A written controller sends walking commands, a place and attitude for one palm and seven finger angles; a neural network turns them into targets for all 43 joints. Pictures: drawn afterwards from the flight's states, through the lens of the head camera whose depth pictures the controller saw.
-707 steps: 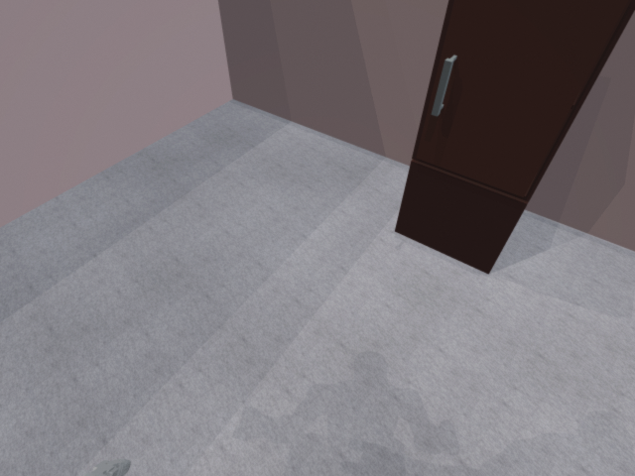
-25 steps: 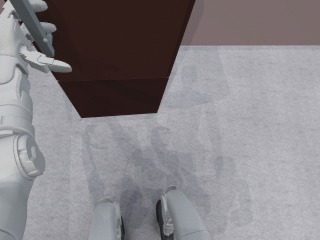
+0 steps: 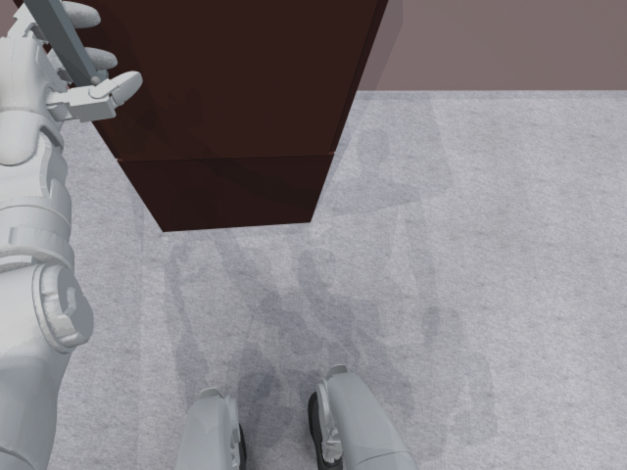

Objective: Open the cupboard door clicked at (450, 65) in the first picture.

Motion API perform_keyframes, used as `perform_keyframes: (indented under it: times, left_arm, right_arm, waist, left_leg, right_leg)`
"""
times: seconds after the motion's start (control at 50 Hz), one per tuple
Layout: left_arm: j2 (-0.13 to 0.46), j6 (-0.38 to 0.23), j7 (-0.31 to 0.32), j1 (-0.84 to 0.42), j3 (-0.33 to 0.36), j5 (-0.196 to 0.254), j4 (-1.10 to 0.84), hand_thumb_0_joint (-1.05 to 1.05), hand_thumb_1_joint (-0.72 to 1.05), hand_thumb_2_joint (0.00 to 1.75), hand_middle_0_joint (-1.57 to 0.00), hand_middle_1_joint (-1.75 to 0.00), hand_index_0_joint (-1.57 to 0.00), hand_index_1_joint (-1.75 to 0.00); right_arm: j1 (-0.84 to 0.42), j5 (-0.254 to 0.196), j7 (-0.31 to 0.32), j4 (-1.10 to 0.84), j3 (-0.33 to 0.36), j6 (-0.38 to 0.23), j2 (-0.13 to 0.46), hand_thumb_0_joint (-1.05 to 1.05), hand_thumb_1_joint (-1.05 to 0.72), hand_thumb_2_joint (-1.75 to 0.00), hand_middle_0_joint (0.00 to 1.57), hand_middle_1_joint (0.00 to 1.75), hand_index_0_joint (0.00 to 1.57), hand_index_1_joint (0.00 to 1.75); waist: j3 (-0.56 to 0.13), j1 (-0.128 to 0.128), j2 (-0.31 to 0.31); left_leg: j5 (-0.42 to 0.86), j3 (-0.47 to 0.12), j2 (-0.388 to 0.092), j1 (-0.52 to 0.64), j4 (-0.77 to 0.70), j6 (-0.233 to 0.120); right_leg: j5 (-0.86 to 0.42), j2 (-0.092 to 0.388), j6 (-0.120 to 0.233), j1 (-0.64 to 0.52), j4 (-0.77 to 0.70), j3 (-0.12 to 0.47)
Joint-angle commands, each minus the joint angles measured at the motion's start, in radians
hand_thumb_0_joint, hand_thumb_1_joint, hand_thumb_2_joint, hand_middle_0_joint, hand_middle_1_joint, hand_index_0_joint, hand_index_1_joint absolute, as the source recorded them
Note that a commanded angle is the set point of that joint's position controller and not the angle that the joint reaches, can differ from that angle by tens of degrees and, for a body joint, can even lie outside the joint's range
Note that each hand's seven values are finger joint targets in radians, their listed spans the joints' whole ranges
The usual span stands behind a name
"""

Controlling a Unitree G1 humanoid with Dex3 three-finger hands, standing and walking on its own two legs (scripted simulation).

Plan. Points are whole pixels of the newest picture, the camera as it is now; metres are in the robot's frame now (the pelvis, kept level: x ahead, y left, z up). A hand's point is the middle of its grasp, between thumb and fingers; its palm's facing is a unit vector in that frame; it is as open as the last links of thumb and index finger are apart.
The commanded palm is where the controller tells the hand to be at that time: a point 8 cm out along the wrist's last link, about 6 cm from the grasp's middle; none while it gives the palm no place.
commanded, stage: close the thumb around the handle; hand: left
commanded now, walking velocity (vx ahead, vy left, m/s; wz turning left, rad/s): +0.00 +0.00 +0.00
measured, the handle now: (75, 41) +0.61 +0.20 +0.06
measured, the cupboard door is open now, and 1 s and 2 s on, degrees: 0 22 46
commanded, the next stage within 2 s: pull the door open along its arc in 0.28 s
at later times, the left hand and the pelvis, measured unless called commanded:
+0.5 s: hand (94, 84) +0.55 +0.18 +0.06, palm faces -0.02 -1.00 -0.02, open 5.8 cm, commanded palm +0.52 +0.21 +0.06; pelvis +0.00 +0.00 +0.00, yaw +0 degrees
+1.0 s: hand (139, 184) +0.43 +0.13 +0.06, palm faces +0.17 -0.98 +0.08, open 6.1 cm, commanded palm +0.37 +0.19 +0.06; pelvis +0.02 +0.00 +0.03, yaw +0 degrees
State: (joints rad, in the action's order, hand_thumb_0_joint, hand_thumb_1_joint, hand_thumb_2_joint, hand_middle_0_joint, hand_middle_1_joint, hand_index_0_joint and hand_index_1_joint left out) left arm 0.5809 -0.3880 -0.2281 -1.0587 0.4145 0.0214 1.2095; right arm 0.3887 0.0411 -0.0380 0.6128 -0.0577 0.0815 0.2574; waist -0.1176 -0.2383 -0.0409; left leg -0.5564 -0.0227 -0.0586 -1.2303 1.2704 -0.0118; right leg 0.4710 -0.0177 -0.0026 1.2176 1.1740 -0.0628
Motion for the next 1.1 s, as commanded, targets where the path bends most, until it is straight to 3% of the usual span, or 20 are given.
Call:
perform_keyframes:
  times: [0.0, 0.06, 0.1, 0.14, 0.2, 0.22, 0.26, 0.3, 0.36, 0.54, 0.6, 0.64, 0.8, 0.82, 0.86, 0.92, 0.94, 1.0, 1.08]
  left_arm:
    - [0.224, -0.071, -0.003, -0.423, 0.021, 0.018, -0.19, 0.0, 0.73, 0.83, -0.39, -1.33, -0.39, -1.33]
    - [0.242, -0.081, -0.01, -0.436, 0.031, 0.019, -0.226, 0.0, 0.9, 0.9, -0.4, -1.35, -0.4, -1.35]
    - [0.259, -0.084, -0.012, -0.402, 0.048, 0.019, -0.221, 0.0, 0.9, 0.9, -0.4, -1.35, -0.4, -1.35]
    - [0.222, -0.085, -0.014, -0.416, 0.024, 0.027, -0.207, 0.0, 0.9, 0.9, -0.4, -1.35, -0.4, -1.35]
    - [0.241, -0.08, -0.019, -0.403, 0.03, 0.025, -0.203, 0.0, 0.9, 0.9, -0.4, -1.35, -0.4, -1.35]
    - [0.218, -0.077, -0.02, -0.424, 0.013, 0.026, -0.204, 0.0, 0.9, 0.9, -0.4, -1.35, -0.4, -1.35]
    - [0.243, -0.077, -0.016, -0.434, 0.031, 0.021, -0.194, 0.0, 0.9, 0.9, -0.4, -1.35, -0.4, -1.35]
    - [0.258, -0.072, -0.014, -0.427, 0.037, 0.016, -0.183, 0.0, 0.9, 0.9, -0.4, -1.35, -0.4, -1.35]
    - [0.222, -0.074, -0.015, -0.435, 0.011, 0.013, -0.186, 0.0, 0.9, 0.9, -0.4, -1.35, -0.4, -1.35]
    - [0.193, -0.064, -0.031, -0.211, 0.032, 0.05, -0.249, 0.0, 0.9, 0.9, -0.4, -1.35, -0.4, -1.35]
    - [0.151, -0.059, -0.036, -0.101, 0.013, 0.068, -0.3, 0.0, 0.9, 0.9, -0.4, -1.35, -0.4, -1.35]
    - [0.131, -0.062, -0.032, -0.022, 0.017, 0.083, -0.364, 0.0, 0.9, 0.9, -0.4, -1.35, -0.4, -1.35]
    - [-0.057, -0.073, 0.002, 0.382, -0.073, 0.146, -0.646, 0.0, 0.9, 0.9, -0.4, -1.35, -0.4, -1.35]
    - [-0.093, -0.075, 0.142, 0.422, 0.058, 0.217, -0.688, 0.0, 0.9, 0.9, -0.4, -1.35, -0.4, -1.35]
    - [-0.22, -0.08, 0.265, 0.539, -0.031, 0.193, -0.719, 0.0, 0.9, 0.9, -0.4, -1.35, -0.4, -1.35]
    - [-0.278, -0.101, 0.406, 0.566, -0.073, 0.134, -0.781, 0.0, 0.9, 0.9, -0.4, -1.35, -0.4, -1.35]
    - [-0.278, -0.114, 0.455, 0.552, -0.074, 0.108, -0.807, 0.0, 0.9, 0.9, -0.4, -1.35, -0.4, -1.35]
    - [-0.385, -0.136, 0.588, 0.603, -0.164, 0.01, -0.852, 0.0, 0.9, 0.9, -0.4, -1.35, -0.4, -1.35]
    - [-0.504, -0.133, 0.743, 0.615, -0.263, -0.077, -0.875, 0.0, 0.9, 0.9, -0.4, -1.35, -0.4, -1.35]
  right_arm:
    - [0.214, 0.003, 0.016, -0.024, 0.066, -0.008, 0.194, 0.0, -0.9, -0.9, 0.2, 0.3, 0.2, 0.3]
    - [0.212, 0.001, 0.016, -0.026, 0.069, -0.01, 0.194, 0.0, -0.9, -0.9, 0.2, 0.3, 0.2, 0.3]
    - [0.209, 0.001, 0.017, -0.029, 0.068, -0.01, 0.195, 0.0, -0.9, -0.9, 0.2, 0.3, 0.2, 0.3]
    - [0.21, 0.001, 0.017, -0.024, 0.067, -0.01, 0.191, 0.0, -0.9, -0.9, 0.2, 0.3, 0.2, 0.3]
    - [0.206, -0.003, 0.019, -0.03, 0.067, -0.007, 0.195, 0.0, -0.9, -0.9, 0.2, 0.3, 0.2, 0.3]
    - [0.206, -0.002, 0.02, -0.027, 0.067, -0.008, 0.193, 0.0, -0.9, -0.9, 0.2, 0.3, 0.2, 0.3]
    - [0.21, 0.001, 0.02, -0.021, 0.067, -0.01, 0.195, 0.0, -0.9, -0.9, 0.2, 0.3, 0.2, 0.3]
    - [0.209, -0.001, 0.022, -0.025, 0.066, -0.009, 0.197, 0.0, -0.9, -0.9, 0.2, 0.3, 0.2, 0.3]
    - [0.206, 0.001, 0.019, -0.023, 0.067, -0.01, 0.194, 0.0, -0.9, -0.9, 0.2, 0.3, 0.2, 0.3]
    - [0.187, -0.01, 0.011, -0.068, 0.074, -0.002, 0.191, 0.0, -0.9, -0.9, 0.2, 0.3, 0.2, 0.3]
    - [0.167, -0.021, 0.007, -0.087, 0.078, 0.0, 0.185, 0.0, -0.9, -0.9, 0.2, 0.3, 0.2, 0.3]
    - [0.159, -0.024, 0.005, -0.102, 0.086, -0.001, 0.182, 0.0, -0.9, -0.9, 0.2, 0.3, 0.2, 0.3]
    - [0.078, -0.051, -0.012, -0.164, 0.107, -0.012, 0.153, 0.0, -0.9, -0.9, 0.2, 0.3, 0.2, 0.3]
    - [0.051, -0.044, -0.008, -0.179, 0.11, -0.021, 0.13, 0.0, -0.9, -0.9, 0.2, 0.3, 0.2, 0.3]
    - [0.024, -0.038, -0.022, -0.176, 0.106, -0.038, 0.119, 0.0, -0.9, -0.9, 0.2, 0.3, 0.2, 0.3]
    - [0.014, -0.019, -0.031, -0.17, 0.11, -0.043, 0.108, 0.0, -0.9, -0.9, 0.2, 0.3, 0.2, 0.3]
    - [0.005, -0.011, -0.029, -0.169, 0.11, -0.046, 0.105, 0.0, -0.9, -0.9, 0.2, 0.3, 0.2, 0.3]
    - [-0.023, 0.012, -0.037, -0.172, 0.11, -0.046, 0.082, 0.0, -0.9, -0.9, 0.2, 0.3, 0.2, 0.3]
    - [-0.069, 0.032, -0.036, -0.172, 0.115, -0.05, 0.066, 0.0, -0.9, -0.9, 0.2, 0.3, 0.2, 0.3]
  waist:
    - [-0.551, -0.018, -0.159]
    - [-0.588, -0.012, -0.186]
    - [-0.591, 0.002, -0.193]
    - [-0.554, -0.018, -0.173]
    - [-0.554, -0.009, -0.166]
    - [-0.552, -0.021, -0.16]
    - [-0.557, -0.021, -0.184]
    - [-0.541, -0.019, -0.165]
    - [-0.556, -0.022, -0.198]
    - [-0.587, 0.045, -0.15]
    - [-0.571, 0.068, -0.119]
    - [-0.597, 0.086, -0.1]
    - [-0.515, 0.155, -0.035]
    - [-0.478, 0.214, -0.035]
    - [-0.423, 0.203, -0.032]
    - [-0.403, 0.199, 0.027]
    - [-0.4, 0.204, 0.019]
    - [-0.409, 0.217, -0.001]
    - [-0.413, 0.205, 0.048]
  left_leg:
    - [0.466, -0.048, 0.025, 0.425, -0.124, -0.019]
    - [0.475, -0.043, 0.028, 0.44, -0.122, -0.019]
    - [0.493, -0.044, 0.026, 0.446, -0.122, -0.016]
    - [0.487, -0.048, 0.025, 0.443, -0.12, -0.02]
    - [0.47, -0.043, 0.027, 0.422, -0.124, -0.019]
    - [0.464, -0.044, 0.027, 0.417, -0.123, -0.021]
    - [0.475, -0.048, 0.024, 0.431, -0.115, -0.019]
    - [0.456, -0.043, 0.025, 0.406, -0.114, -0.022]
    - [0.47, -0.051, 0.023, 0.447, -0.113, -0.016]
    - [0.497, -0.034, 0.03, 0.454, -0.149, -0.016]
    - [0.492, -0.02, 0.033, 0.45, -0.172, -0.015]
    - [0.517, -0.016, 0.036, 0.465, -0.182, -0.016]
    - [0.542, 0.019, 0.045, 0.49, -0.256, -0.009]
    - [0.533, 0.031, 0.046, 0.456, -0.269, 0.004]
    - [0.511, 0.031, 0.042, 0.452, -0.281, 0.015]
    - [0.489, 0.034, 0.044, 0.436, -0.283, 0.023]
    - [0.481, 0.037, 0.048, 0.429, -0.273, 0.022]
    - [0.493, 0.037, 0.049, 0.445, -0.266, 0.027]
    - [0.437, 0.037, 0.056, 0.438, -0.26, 0.023]
  right_leg:
    - [-0.332, -0.035, 0.02, -0.285, -0.121, 0.02]
    - [-0.348, -0.035, 0.022, -0.302, -0.119, 0.026]
    - [-0.356, -0.034, 0.023, -0.303, -0.115, 0.023]
    - [-0.349, -0.037, 0.023, -0.281, -0.117, 0.021]
    - [-0.345, -0.036, 0.021, -0.302, -0.12, 0.025]
    - [-0.342, -0.035, 0.019, -0.296, -0.119, 0.023]
    - [-0.34, -0.034, 0.02, -0.273, -0.113, 0.022]
    - [-0.33, -0.035, 0.019, -0.281, -0.116, 0.026]
    - [-0.315, -0.033, 0.022, -0.24, -0.111, 0.017]
    - [-0.368, -0.036, 0.025, -0.343, -0.118, 0.018]
    - [-0.383, -0.035, 0.02, -0.385, -0.133, 0.017]
    - [-0.416, -0.036, 0.022, -0.422, -0.136, 0.019]
    - [-0.468, -0.031, 0.021, -0.533, -0.179, 0.012]
    - [-0.447, -0.026, 0.017, -0.538, -0.185, 0.002]
    - [-0.421, -0.025, 0.017, -0.508, -0.183, -0.005]
    - [-0.434, -0.019, 0.021, -0.54, -0.169, -0.003]
    - [-0.438, -0.016, 0.022, -0.54, -0.163, 0.005]
    - [-0.435, -0.004, 0.029, -0.528, -0.142, 0.007]
    - [-0.412, 0.001, 0.028, -0.537, -0.153, 0.009]
